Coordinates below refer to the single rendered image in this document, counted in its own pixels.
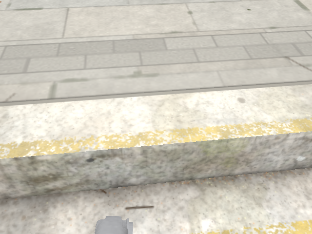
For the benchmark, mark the left robot thigh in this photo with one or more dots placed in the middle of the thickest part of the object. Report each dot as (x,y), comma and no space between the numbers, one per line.
(114,224)

